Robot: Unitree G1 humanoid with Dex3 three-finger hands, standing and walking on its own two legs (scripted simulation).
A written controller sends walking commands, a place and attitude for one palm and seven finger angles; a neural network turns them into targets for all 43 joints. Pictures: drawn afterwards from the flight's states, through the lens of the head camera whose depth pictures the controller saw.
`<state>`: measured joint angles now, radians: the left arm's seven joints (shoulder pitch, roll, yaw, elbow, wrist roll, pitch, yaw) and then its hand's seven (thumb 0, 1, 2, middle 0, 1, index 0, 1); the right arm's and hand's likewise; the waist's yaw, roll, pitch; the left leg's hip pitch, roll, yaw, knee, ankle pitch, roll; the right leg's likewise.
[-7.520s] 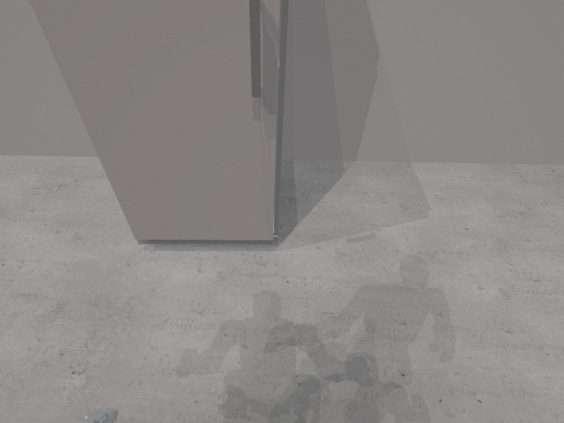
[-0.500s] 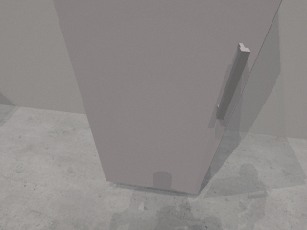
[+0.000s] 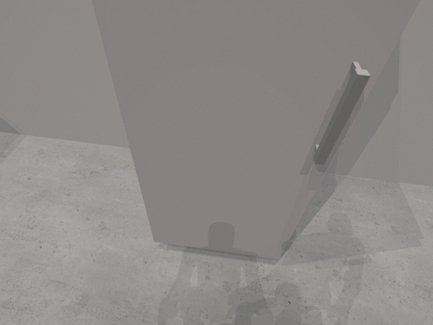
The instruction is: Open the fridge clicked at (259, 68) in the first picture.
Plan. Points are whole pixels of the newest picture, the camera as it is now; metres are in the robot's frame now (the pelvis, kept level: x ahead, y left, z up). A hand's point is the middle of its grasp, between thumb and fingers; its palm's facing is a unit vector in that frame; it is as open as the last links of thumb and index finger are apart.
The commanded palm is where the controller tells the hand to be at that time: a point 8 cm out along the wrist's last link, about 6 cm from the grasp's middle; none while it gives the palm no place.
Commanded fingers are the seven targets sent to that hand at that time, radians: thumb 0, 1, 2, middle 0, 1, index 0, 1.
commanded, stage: come to a stop and stand still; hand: right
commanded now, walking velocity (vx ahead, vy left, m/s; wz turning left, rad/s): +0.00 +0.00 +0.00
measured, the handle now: (335, 117) +0.53 -0.24 +0.13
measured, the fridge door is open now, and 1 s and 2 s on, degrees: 0 0 0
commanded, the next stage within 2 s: look again from close up in 0.22 s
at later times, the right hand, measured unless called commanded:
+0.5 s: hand out of the picture +0.01 -0.20 -0.17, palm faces +0.03 +0.98 -0.20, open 7.4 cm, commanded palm none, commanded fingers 0.00 -0.90 -0.90 0.20 0.30 0.20 0.30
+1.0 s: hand out of the picture +0.00 -0.19 -0.17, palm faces +0.03 +0.98 -0.19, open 7.4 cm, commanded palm none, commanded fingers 0.00 -0.90 -0.90 0.20 0.30 0.20 0.30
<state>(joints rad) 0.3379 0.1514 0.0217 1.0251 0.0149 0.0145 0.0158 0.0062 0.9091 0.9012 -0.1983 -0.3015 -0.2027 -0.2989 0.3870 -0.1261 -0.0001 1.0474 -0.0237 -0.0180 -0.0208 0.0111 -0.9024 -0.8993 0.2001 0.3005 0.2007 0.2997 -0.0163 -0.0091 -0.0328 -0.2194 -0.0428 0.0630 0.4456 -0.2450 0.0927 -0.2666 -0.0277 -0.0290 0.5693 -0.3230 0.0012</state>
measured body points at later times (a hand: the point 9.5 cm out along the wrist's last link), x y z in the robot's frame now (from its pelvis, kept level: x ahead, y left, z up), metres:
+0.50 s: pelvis +0.00 -0.02 +0.00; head +0.01 -0.01 +0.45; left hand +0.00 +0.19 -0.16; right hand +0.01 -0.25 -0.16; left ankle +0.00 +0.06 -0.74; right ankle -0.02 -0.15 -0.74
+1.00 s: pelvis +0.01 -0.03 +0.00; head +0.01 -0.02 +0.45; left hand +0.00 +0.18 -0.16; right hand +0.00 -0.25 -0.16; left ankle +0.00 +0.06 -0.74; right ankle -0.02 -0.15 -0.74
